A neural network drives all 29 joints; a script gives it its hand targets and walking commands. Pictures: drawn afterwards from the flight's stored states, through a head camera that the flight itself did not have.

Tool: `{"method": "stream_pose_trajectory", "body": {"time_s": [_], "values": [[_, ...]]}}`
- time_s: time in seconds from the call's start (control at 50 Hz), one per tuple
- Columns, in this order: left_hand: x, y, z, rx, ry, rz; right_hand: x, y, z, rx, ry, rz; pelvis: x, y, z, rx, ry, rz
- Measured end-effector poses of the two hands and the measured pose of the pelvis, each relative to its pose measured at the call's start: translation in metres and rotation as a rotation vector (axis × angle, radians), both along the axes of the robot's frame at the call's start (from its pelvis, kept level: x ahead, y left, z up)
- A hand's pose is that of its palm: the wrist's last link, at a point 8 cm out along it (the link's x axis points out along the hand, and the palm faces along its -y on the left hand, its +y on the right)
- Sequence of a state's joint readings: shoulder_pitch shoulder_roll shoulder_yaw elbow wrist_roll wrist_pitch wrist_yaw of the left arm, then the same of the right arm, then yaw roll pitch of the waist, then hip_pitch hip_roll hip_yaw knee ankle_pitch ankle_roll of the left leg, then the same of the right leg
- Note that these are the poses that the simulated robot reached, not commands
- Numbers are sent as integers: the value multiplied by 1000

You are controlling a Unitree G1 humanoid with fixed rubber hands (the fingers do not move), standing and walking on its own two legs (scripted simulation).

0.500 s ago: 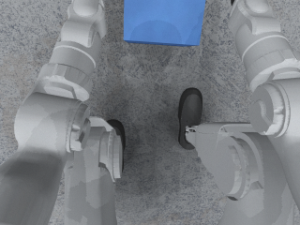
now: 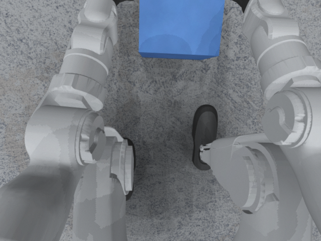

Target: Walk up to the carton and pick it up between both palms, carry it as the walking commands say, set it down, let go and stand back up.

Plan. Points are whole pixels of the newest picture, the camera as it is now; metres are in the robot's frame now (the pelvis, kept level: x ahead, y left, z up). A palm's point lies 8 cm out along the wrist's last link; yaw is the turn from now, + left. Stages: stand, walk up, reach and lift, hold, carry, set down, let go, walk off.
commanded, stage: reach and lift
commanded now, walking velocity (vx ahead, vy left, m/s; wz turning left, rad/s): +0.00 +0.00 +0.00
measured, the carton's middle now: (177, 18) +0.52 -0.06 -0.28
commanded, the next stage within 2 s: none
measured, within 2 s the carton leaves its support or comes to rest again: leaves its support in 0.06 s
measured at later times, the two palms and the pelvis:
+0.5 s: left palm out of the picture +0.54 +0.08 -0.19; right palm out of the picture +0.55 -0.18 -0.16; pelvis +0.00 +0.00 +0.00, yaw +1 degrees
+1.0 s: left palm out of the picture +0.54 +0.07 -0.13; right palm out of the picture +0.54 -0.18 -0.10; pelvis +0.00 +0.00 +0.02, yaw +2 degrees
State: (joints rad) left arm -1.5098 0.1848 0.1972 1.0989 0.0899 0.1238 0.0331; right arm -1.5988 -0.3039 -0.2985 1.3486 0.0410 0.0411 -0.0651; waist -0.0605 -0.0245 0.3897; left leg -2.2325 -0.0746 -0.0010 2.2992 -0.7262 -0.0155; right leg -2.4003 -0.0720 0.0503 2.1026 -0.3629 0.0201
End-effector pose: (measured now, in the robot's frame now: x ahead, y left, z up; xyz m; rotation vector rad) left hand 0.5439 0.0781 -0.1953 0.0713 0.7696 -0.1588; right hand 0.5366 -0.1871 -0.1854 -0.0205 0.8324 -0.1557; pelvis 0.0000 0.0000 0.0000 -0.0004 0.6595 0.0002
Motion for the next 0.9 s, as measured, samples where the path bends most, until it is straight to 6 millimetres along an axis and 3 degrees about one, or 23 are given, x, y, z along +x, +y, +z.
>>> {"method": "stream_pose_trajectory", "body": {"time_s": [0.42,0.9], "values": [[-2,5,4,7,13,15,8,7,13,20,-33,-6,3,-1,3,1,36,6],[-8,-3,57,9,-34,94,11,8,81,11,-143,-33,-2,-5,17,11,87,27]]}}
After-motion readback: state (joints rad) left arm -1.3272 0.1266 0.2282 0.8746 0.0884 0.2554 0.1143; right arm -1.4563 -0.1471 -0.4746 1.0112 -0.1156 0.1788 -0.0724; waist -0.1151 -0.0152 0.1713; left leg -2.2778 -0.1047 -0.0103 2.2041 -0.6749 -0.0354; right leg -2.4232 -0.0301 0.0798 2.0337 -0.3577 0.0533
